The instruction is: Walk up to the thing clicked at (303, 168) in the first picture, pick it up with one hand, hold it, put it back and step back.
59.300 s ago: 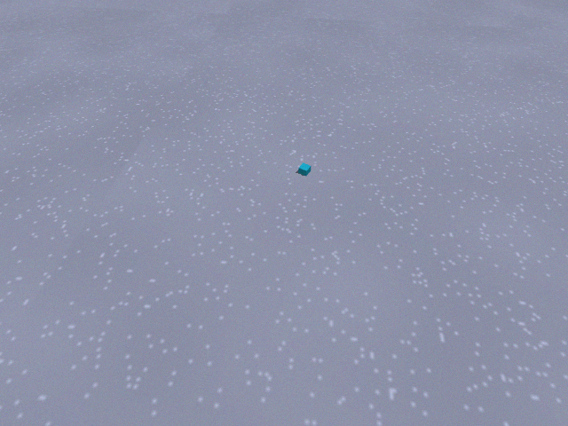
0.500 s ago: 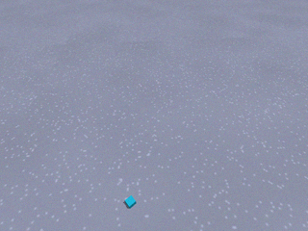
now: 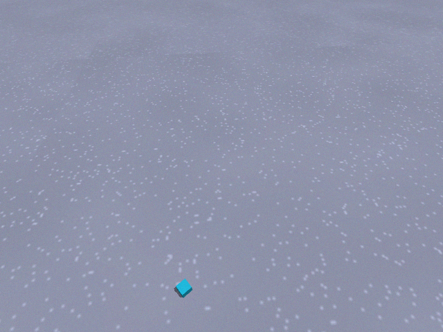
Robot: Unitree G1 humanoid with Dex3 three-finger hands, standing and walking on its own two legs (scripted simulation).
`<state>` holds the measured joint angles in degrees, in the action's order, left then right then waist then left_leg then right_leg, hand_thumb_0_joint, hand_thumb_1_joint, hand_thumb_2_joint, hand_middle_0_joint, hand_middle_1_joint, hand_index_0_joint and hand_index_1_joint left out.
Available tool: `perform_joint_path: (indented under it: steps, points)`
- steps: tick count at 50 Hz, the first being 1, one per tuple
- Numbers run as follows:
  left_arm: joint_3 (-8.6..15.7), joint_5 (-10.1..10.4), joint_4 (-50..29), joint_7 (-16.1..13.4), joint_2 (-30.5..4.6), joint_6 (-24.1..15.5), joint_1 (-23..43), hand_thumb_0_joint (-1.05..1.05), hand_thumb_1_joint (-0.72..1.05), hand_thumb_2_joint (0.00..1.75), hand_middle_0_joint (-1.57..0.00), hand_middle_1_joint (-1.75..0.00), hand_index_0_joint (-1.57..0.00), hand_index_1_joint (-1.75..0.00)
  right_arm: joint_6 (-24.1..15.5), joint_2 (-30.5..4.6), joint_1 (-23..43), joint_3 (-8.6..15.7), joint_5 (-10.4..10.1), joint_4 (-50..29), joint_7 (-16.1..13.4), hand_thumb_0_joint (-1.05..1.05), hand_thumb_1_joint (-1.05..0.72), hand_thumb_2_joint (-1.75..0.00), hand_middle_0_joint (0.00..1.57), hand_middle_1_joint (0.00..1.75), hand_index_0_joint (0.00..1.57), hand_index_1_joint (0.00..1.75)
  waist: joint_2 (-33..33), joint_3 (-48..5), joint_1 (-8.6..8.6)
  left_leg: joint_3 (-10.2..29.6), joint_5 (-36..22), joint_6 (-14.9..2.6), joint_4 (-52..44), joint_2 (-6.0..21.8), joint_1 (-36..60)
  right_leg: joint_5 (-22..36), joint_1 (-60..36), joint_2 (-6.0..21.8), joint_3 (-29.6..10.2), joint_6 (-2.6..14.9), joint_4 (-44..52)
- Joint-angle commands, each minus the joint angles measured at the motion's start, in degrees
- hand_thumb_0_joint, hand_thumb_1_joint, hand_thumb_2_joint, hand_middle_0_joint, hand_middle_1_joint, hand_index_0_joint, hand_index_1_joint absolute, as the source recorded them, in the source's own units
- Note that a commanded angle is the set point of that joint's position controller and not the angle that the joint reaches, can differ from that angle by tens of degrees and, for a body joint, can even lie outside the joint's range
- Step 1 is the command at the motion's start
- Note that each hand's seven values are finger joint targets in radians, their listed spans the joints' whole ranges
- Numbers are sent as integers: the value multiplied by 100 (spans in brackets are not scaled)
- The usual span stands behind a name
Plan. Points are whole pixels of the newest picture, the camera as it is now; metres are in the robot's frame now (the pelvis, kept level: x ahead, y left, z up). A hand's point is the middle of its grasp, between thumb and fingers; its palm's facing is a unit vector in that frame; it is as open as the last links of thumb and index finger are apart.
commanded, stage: stand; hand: left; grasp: from above
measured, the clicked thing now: (184, 288) +0.45 +0.20 -0.76
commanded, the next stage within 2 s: step back in 0.96 s
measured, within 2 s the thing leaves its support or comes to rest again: neither
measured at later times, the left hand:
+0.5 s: hand out of the picture +0.09 +0.24 -0.16, palm faces +0.00 -0.94 -0.34, open 7.3 cm
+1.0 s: hand out of the picture +0.09 +0.25 -0.16, palm faces +0.00 -0.94 -0.34, open 7.3 cm
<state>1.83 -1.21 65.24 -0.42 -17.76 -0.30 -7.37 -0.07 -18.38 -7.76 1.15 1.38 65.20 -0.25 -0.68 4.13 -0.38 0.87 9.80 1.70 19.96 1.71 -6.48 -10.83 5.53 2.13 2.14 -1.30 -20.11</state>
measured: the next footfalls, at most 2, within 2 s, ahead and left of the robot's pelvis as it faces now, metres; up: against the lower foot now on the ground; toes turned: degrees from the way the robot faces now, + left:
right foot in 1.60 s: -0.08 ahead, -0.10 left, +0.00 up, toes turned -2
left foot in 1.92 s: -0.14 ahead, +0.15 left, +0.00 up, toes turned -4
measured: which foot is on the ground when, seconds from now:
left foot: down 0.00-1.00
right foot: down 0.00-1.00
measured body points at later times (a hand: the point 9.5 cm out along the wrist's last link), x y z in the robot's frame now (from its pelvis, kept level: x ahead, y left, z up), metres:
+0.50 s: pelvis +0.01 +0.00 +0.00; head +0.02 -0.01 +0.45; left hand +0.09 +0.29 -0.13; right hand +0.08 -0.30 -0.14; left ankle +0.02 +0.14 -0.75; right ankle +0.00 -0.13 -0.75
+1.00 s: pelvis +0.01 -0.01 +0.00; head +0.02 -0.01 +0.45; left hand +0.09 +0.29 -0.13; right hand +0.08 -0.31 -0.14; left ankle +0.02 +0.14 -0.75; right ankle +0.00 -0.13 -0.75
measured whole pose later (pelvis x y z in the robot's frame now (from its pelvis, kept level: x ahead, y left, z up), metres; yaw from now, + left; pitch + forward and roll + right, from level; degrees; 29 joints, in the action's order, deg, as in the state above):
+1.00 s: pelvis +0.01 -0.01 +0.00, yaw +0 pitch -2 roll +0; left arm 1.9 -0.4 63.8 0.2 -19.2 -0.3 -6.3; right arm 0.4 -19.7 -5.8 0.8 0.7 64.6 0.5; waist -0.5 3.8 0.0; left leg 0.6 10.6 2.2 20.5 2.4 -7.5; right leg -11.6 6.8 1.4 1.9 -0.7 -20.8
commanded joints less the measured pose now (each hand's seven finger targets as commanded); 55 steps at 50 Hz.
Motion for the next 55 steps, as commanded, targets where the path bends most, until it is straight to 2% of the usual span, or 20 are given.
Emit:
perform_joint_path:
  steps: [1, 5, 12, 16, 17, 19, 25, 27, 31, 34, 38, 42, 44, 47, 48, 50, 51, 52, 53, 55]
  points:
    - [195, 34, -330, -91, -1182, -124, 182, 0, 90, 90, -20, -30, -20, -30, -124, -1137, 187, 189, -31, -311, -93, 0, -90, -90, 20, 30, 20, 30, 21, -443, 7, 387, -825, -242, -299, 525, 58, 741, -78, 532, -427, 153, 352]
    - [170, 22, -313, -74, -1186, -109, 180, 0, 90, 90, -20, -30, -20, -30, -119, -1115, 216, 171, -43, -291, -82, 0, -90, -90, 20, 30, 20, 30, 81, -284, 18, 395, -597, -201, -382, 520, 20, 433, 91, 506, -423, 155, 423]
    - [167, 30, -324, -55, -1226, -119, 276, 0, 90, 90, -20, -30, -20, -30, -124, -1158, 287, 160, -36, -278, -74, 0, -90, -90, 20, 30, 20, 30, 26, -339, 18, 373, -563, -197, -415, 531, -33, 440, 13, 513, -445, 155, 420]
    - [169, 41, -347, -63, -1250, -144, 294, 0, 90, 90, -20, -30, -20, -30, -142, -1197, 338, 174, -46, -307, -65, 0, -90, -90, 20, 30, 20, 30, 22, -587, 26, 361, -1055, -227, -328, 573, 170, 999, -133, 570, -441, 171, 333]
    - [178, 36, -358, -64, -1275, -141, 337, 0, 90, 90, -20, -30, -20, -30, -137, -1166, 303, 161, -46, -303, -66, 0, -90, -90, 20, 30, 20, 30, 119, -509, 39, 355, -972, -201, -362, 558, 114, 889, -85, 542, -424, 156, 337]
    - [157, 42, -354, -63, -1244, -146, 290, 0, 90, 90, -20, -30, -20, -30, -142, -1223, 349, 173, -41, -303, -65, 0, -90, -90, 20, 30, 20, 30, 51, -612, 20, 345, -1159, -222, -283, 589, 254, 1100, -114, 564, -426, 151, 336]
    - [156, 36, -351, -49, -1302, -131, 335, 0, 90, 90, -20, -30, -20, -30, -106, -1202, 333, 158, -44, -275, -54, 0, -90, -90, 20, 30, 20, 30, 71, -378, 49, 332, -515, -195, -400, 545, 82, 472, 27, 550, -475, 177, 473]
    - [158, 36, -374, -53, -1303, -140, 330, 0, 90, 90, -20, -30, -20, -30, -118, -1214, 377, 165, -41, -299, -49, 0, -90, -90, 20, 30, 20, 30, -17, -476, 23, 351, -789, -200, -408, 566, 76, 766, -65, 552, -437, 182, 395]
    - [156, 35, -390, -58, -1314, -147, 328, 0, 90, 90, -20, -30, -20, -30, -132, -1239, 396, 173, -47, -326, -55, 0, -90, -90, 20, 30, 20, 30, 27, -585, 22, 336, -971, -215, -351, 599, 220, 913, -102, 570, -440, 189, 346]
    - [148, 42, -386, -50, -1318, -146, 345, 0, 90, 90, -20, -30, -20, -30, -120, -1257, 345, 168, -44, -290, -51, 0, -90, -90, 20, 30, 20, 30, 65, -444, 48, 334, -701, -202, -386, 574, 128, 659, -7, 542, -465, 179, 437]
    - [141, 41, -391, -43, -1337, -147, 303, 0, 90, 90, -20, -30, -20, -30, -125, -1218, 394, 162, -48, -302, -37, 0, -90, -90, 20, 30, 20, 30, 42, -418, 23, 349, -666, -190, -426, 581, 117, 589, 5, 529, -448, 188, 443]
    - [133, 45, -404, -34, -1330, -146, 272, 0, 90, 90, -20, -30, -20, -30, -126, -1257, 369, 152, -49, -296, -40, 0, -90, -90, 20, 30, 20, 30, -5, -452, 12, 333, -675, -202, -424, 583, 115, 667, -18, 540, -466, 197, 418]
    - [136, 40, -419, -42, -1343, -160, 304, 0, 90, 90, -20, -30, -20, -30, -128, -1240, 352, 153, -47, -319, -37, 0, -90, -90, 20, 30, 20, 30, 46, -548, 35, 325, -904, -199, -407, 596, 156, 905, -58, 557, -453, 199, 357]
    - [125, 43, -409, -37, -1345, -151, 285, 0, 90, 90, -20, -30, -20, -30, -122, -1243, 345, 149, -46, -301, -39, 0, -90, -90, 20, 30, 20, 30, 73, -423, 28, 335, -682, -187, -425, 589, 131, 620, 53, 536, -460, 196, 419]
    - [405, 163, -472, -65, -1798, -86, 265, 0, 90, 90, -20, -30, -20, -30, -22, -1588, 593, 246, -118, -445, 0, 0, -90, -90, 20, 30, 20, 30, 126, 192, 21, 367, -1438, -325, 279, 466, -367, 1587, 535, 494, -598, 264, 36]
    - [455, 175, -681, -91, -1808, -72, 205, 0, 90, 90, -20, -30, -20, -30, 30, -1439, 351, 241, -199, -585, 12, 0, -90, -90, 20, 30, 20, 30, 247, -313, 91, 173, -1486, -334, 859, 293, -385, 2233, 270, 686, -686, 524, -158]
    - [484, 169, -768, -95, -1824, -52, 252, 0, 90, 90, -20, -30, -20, -30, 56, -1423, 263, 259, -201, -626, 12, 0, -90, -90, 20, 30, 20, 30, 408, -566, 123, 74, -1313, -329, 1196, 175, -351, 2279, 309, 844, -833, 703, -142]
    - [516, 160, -873, -98, -1872, -23, 303, 0, 90, 90, -20, -30, -20, -30, 90, -1396, 203, 287, -205, -686, 10, 0, -90, -90, 20, 30, 20, 30, 510, -706, 125, -21, -1038, -295, 1505, 32, -345, 2281, 391, 1026, -964, 909, -134]
    - [526, 131, -1001, -98, -1905, 2, 458, 0, 90, 90, -20, -30, -20, -30, 127, -1392, 173, 321, -199, -742, 21, 0, -90, -90, 20, 30, 20, 30, 671, -793, 146, -57, -400, -286, 1896, -142, -401, 2311, 502, 1236, -1134, 1102, -130]
    - [546, 33, -1297, -107, -1944, 50, 790, 0, 90, 90, -20, -30, -20, -30, 210, -1344, -111, 365, -158, -841, 50, 0, -90, -90, 20, 30, 20, 30, 1174, -798, 229, -15, 1417, -375, 2708, -338, -588, 2127, 862, 1670, -1357, 1444, -182]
